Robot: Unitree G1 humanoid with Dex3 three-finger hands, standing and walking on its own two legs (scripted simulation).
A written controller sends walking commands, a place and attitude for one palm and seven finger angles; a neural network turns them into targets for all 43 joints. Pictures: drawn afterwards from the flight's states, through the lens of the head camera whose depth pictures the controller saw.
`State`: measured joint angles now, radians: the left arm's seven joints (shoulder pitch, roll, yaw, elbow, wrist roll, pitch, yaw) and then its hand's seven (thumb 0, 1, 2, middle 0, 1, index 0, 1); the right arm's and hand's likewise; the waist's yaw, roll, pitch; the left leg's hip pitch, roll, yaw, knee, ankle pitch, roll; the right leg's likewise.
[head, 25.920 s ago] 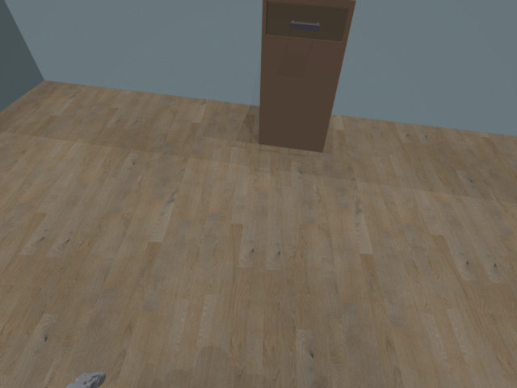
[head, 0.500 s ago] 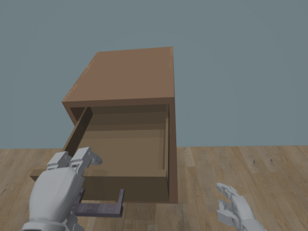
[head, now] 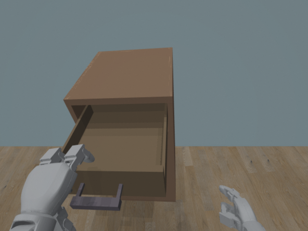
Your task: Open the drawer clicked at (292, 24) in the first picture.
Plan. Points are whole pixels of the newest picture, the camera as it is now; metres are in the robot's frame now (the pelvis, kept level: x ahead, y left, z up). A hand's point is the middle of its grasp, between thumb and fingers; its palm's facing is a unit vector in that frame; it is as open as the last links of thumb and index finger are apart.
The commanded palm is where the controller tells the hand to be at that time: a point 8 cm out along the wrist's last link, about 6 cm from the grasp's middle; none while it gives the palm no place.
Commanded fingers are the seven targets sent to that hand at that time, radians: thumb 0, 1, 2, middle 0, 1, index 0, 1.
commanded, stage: draw the hand back to the body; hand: left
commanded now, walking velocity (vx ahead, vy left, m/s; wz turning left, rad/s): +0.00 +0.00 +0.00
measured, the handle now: (98, 195) +0.21 +0.21 -0.01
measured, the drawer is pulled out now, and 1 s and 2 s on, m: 0.28 0.28 0.28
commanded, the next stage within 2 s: step back with the hand held close in 1.34 s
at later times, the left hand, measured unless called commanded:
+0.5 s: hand (69, 177) +0.18 +0.21 +0.14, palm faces +0.28 -0.85 -0.45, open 13.6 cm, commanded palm +0.13 +0.25 +0.19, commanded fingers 0.00 -0.19 0.44 -0.28 -1.00 -0.28 -1.00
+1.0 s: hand (51, 155) +0.20 +0.25 +0.17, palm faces +0.40 -0.81 -0.42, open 9.9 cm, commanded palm +0.15 +0.30 +0.19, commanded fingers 0.00 0.69 0.81 -0.22 -0.44 -0.22 -0.44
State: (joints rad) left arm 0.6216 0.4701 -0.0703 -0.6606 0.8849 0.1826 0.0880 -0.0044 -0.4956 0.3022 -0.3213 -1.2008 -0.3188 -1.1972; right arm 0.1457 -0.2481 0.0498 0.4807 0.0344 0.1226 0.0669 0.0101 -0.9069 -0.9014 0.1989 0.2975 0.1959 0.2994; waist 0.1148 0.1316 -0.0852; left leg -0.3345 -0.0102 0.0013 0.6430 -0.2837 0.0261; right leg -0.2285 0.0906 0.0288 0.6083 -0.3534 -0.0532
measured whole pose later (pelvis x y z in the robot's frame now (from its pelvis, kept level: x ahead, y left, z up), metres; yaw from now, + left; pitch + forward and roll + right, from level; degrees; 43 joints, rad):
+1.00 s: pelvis +0.04 +0.01 +0.01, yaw +3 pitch -1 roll +0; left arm 0.60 0.35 0.27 -0.56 -0.07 -0.07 0.12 0.00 0.35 0.67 -0.25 -0.65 -0.25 -0.65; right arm 0.19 -0.21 0.02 0.60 0.02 -0.09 -0.06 0.01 -0.91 -0.90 0.20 0.30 0.20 0.30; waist 0.05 0.06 -0.03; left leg -0.23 -0.06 -0.03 0.50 -0.26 0.05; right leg -0.09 0.04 0.00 0.44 -0.33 -0.03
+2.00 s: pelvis -0.01 +0.01 +0.01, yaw +3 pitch +3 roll -1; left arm 0.65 0.45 0.40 -0.64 -0.07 -0.16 0.12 0.01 0.89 0.90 -0.21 -0.30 -0.21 -0.30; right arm 0.16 -0.21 -0.02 0.53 0.03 0.01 -0.06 0.01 -0.91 -0.90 0.20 0.30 0.20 0.30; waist 0.00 0.00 0.03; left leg -0.40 -0.04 -0.04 0.53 -0.18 0.04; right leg -0.28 0.06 -0.02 0.50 -0.27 -0.03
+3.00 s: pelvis -0.15 -0.02 +0.01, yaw +1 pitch +3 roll +0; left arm 0.72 0.44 0.43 -0.64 -0.06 -0.25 0.09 0.01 0.88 0.90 -0.22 -0.30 -0.22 -0.30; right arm 0.19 -0.19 0.02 0.65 0.02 -0.03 -0.07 0.01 -0.90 -0.90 0.20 0.30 0.20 0.30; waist -0.01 -0.04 -0.04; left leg -0.48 -0.06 0.01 0.82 -0.43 -0.02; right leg -0.17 0.03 -0.04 0.51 -0.34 -0.04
